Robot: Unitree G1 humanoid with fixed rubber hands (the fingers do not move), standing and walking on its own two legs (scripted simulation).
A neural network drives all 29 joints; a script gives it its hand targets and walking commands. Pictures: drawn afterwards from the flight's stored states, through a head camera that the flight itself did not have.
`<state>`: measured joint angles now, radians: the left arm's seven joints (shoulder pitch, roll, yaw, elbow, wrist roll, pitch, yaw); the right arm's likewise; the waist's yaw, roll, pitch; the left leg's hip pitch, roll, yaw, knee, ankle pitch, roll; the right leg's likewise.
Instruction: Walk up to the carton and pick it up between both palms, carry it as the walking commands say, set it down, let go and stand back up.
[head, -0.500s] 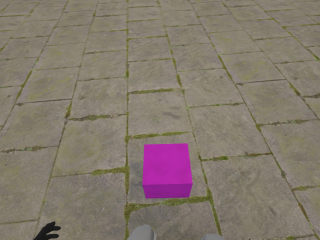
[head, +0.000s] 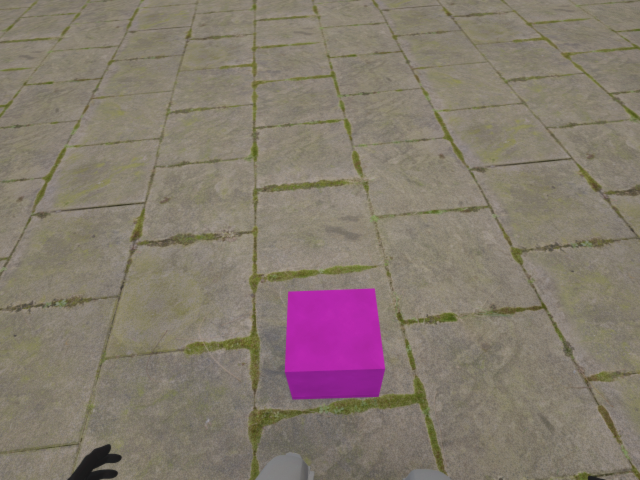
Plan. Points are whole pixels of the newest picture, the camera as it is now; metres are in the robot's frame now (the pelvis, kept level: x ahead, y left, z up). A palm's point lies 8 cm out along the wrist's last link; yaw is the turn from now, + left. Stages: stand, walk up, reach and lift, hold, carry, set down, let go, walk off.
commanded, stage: walk up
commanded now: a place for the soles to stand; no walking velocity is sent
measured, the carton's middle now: (333, 344) +0.58 +0.02 -0.61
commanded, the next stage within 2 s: reach and lift in 1.86 s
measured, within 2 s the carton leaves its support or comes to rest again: neither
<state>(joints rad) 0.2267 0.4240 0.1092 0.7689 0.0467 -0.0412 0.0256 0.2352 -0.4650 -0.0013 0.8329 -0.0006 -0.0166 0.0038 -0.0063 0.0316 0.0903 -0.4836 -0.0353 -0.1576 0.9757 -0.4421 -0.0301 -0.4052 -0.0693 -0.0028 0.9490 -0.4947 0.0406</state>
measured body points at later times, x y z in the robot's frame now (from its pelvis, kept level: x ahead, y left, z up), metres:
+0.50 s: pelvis +0.04 +0.04 +0.00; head +0.06 +0.04 +0.45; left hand +0.11 +0.39 -0.08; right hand +0.14 -0.28 -0.10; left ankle +0.13 +0.18 -0.68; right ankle +0.01 -0.15 -0.67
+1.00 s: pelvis +0.06 +0.02 +0.01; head +0.09 +0.03 +0.46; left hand +0.15 +0.36 -0.09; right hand +0.17 -0.30 -0.09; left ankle +0.12 +0.17 -0.68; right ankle +0.09 -0.12 -0.68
